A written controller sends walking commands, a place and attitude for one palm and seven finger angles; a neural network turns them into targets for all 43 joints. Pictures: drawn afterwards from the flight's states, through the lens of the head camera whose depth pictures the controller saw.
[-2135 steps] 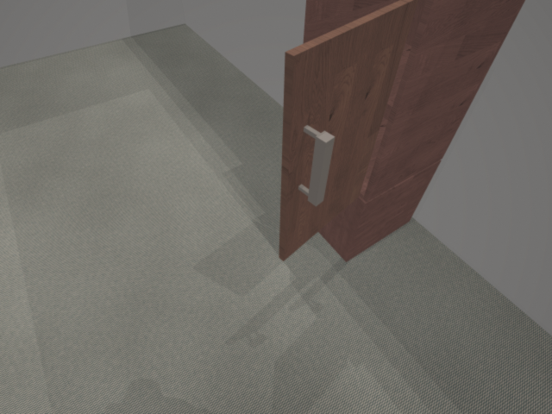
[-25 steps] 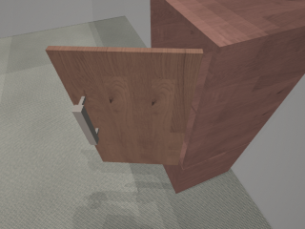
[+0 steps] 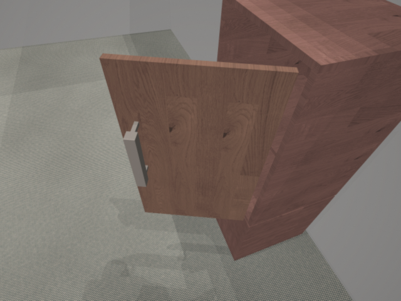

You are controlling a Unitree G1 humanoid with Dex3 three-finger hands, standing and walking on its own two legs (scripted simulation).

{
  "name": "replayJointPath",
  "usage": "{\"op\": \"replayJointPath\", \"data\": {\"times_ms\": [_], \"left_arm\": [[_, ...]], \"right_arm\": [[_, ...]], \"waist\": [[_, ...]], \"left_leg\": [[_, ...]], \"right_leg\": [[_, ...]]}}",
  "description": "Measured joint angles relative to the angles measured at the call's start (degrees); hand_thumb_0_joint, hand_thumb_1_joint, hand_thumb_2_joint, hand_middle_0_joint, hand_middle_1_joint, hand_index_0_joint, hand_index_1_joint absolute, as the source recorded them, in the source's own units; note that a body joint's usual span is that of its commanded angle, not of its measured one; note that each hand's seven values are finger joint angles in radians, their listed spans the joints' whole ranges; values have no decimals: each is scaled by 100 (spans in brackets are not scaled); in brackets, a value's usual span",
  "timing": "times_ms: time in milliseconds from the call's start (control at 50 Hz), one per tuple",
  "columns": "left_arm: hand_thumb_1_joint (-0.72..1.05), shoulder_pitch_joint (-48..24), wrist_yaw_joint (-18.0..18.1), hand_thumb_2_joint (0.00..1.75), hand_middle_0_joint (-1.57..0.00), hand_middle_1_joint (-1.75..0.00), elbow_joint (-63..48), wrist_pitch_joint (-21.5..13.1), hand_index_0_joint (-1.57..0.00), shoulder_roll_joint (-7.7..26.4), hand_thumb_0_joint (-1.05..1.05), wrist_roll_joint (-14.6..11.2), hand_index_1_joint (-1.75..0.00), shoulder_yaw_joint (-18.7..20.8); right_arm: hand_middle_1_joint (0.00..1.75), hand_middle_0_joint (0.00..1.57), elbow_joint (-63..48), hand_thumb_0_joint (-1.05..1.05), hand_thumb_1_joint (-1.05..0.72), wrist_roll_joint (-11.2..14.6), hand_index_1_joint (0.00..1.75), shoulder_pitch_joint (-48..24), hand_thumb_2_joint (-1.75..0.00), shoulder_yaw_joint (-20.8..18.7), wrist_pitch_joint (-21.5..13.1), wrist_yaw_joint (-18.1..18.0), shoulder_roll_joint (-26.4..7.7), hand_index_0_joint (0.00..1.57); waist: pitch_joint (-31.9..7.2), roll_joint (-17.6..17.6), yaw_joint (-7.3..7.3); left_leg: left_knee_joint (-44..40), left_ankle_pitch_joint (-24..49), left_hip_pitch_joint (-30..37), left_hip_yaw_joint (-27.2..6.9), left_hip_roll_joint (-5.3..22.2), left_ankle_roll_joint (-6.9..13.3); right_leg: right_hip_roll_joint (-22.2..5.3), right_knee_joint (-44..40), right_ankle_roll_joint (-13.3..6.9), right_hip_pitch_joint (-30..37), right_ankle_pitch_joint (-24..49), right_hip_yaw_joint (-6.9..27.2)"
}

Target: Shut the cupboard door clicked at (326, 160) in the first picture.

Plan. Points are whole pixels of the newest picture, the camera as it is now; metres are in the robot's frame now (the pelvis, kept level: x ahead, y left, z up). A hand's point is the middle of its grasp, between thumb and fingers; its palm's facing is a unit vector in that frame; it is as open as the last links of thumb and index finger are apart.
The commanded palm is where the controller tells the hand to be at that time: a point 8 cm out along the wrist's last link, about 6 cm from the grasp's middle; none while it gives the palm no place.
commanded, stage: look again from close up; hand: left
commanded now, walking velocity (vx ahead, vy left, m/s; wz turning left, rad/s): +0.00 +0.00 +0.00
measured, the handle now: (139, 155) +0.43 +0.19 +0.02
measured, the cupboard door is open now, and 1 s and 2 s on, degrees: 65 65 65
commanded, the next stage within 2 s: raise the hand and make a fist in 0.14 s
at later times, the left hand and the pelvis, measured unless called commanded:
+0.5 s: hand (94, 268) +0.17 +0.21 +0.00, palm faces +0.06 -1.00 +0.01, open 6.9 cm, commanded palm +0.10 +0.27 -0.05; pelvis -0.05 +0.04 -0.05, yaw +5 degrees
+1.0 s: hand (82, 289) +0.14 +0.23 -0.03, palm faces +0.02 -1.00 -0.01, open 4.5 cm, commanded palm +0.11 +0.28 -0.02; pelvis -0.04 +0.04 -0.08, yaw +7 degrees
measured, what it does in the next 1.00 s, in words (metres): steps on the spot: right foot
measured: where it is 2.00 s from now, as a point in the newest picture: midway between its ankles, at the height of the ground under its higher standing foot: outside the picture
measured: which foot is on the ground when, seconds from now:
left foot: down 0.00-1.00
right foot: down 0.00-0.28, up 0.30-0.42, down 0.44-1.00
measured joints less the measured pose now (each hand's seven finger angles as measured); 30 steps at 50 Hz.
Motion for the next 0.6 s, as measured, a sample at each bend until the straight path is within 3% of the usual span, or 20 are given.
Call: {"op": "replayJointPath", "data": {"times_ms": [260, 280, 300, 340, 400, 440, 480, 520, 560, 600], "left_arm": [[91, -47, 9, 90, -20, -30, 81, 42, -20, 65, 0, 5, -30, -33], [91, 206, -29, 90, -20, -30, -878, 456, -20, 34, 0, -119, -30, 253], [91, 525, 63, 90, -20, -30, -2064, 609, -21, 86, 1, -306, -30, 307], [91, 1068, 264, 90, -21, -31, -3992, 288, -21, 244, 1, -650, -31, 192], [92, 875, 182, 90, -22, -33, -5247, -464, -22, 187, 1, -934, -33, 122], [92, 510, -208, 90, -24, -35, -5354, -1295, -24, 83, 1, -1113, -35, 279], [92, 210, -819, 90, -26, -38, -5151, -2140, -27, -22, 0, -1289, -37, 452], [91, 96, -1442, 90, -29, -41, -4891, -2760, -30, -9, 0, -1413, -41, 555], [91, 202, -1824, 90, -32, -44, -4838, -2909, -33, 84, 0, -1516, -44, 565], [91, 471, -1942, 90, -36, -48, -4968, -2713, -36, 153, 0, -1586, -48, 530]], "right_arm": [[30, 20, 196, 1, -91, 29, 30, 394, -90, 73, 22, 20, 21, 20], [30, 20, -29, 1, -91, 89, 30, 510, -90, 102, -109, -23, 1, 20], [30, 21, -289, 1, -91, 229, 30, 711, -90, 174, -436, -137, -22, 20], [30, 21, -657, 1, -91, 354, 30, 1120, -90, 212, -1094, -223, -59, 20], [30, 20, -1133, 1, -91, 311, 30, 1419, -90, 104, -1649, -15, -221, 20], [30, 21, -1478, 1, -90, 251, 30, 1339, -90, 77, -1787, 146, -336, 20], [30, 21, -1816, 1, -90, 158, 30, 1141, -90, 33, -1768, 261, -479, 20], [30, 21, -2110, 2, -90, 143, 30, 906, -90, -42, -1646, 317, -563, 20], [30, 21, -2463, 2, -90, 221, 30, 707, -90, -100, -1489, 317, -600, 20], [30, 20, -2812, 2, -90, 300, 30, 580, -90, -123, -1378, 273, -630, 20]], "waist": [[107, -45, -73], [210, -38, -146], [266, -47, -177], [100, -83, -231], [-266, 20, -407], [-493, -58, -464], [-712, -33, -521], [-914, 21, -502], [-1009, 4, -405], [-1030, -1, -287]], "left_leg": [[-286, 250, -26, 118, -237, 289], [-166, 232, -108, 78, -236, 298], [-25, 203, -214, 31, -244, 295], [115, 174, -387, -55, -339, 269], [472, 125, -878, -268, -502, 149], [1044, -62, -1478, -174, -601, 17], [1837, -341, -2187, -68, -582, 48], [2580, -675, -2821, -1, -479, 58], [3133, -887, -3287, 55, -424, 143], [3513, -1010, -3584, 67, -396, 289]], "right_leg": [[-235, -218, 262, -62, 251, 87], [-243, 3, 209, -180, 247, 8], [-235, 608, 135, -452, 147, -23], [-199, 1859, 19, -1034, 22, 34], [-131, 1981, -107, -1645, -206, -81], [-99, 1613, -206, -2185, -475, -68], [-38, 2195, -239, -2901, -71, 56], [35, 2917, -178, -3556, -253, 78], [94, 3466, -126, -4043, -530, 114], [135, 3805, -128, -4337, -600, 110]]}}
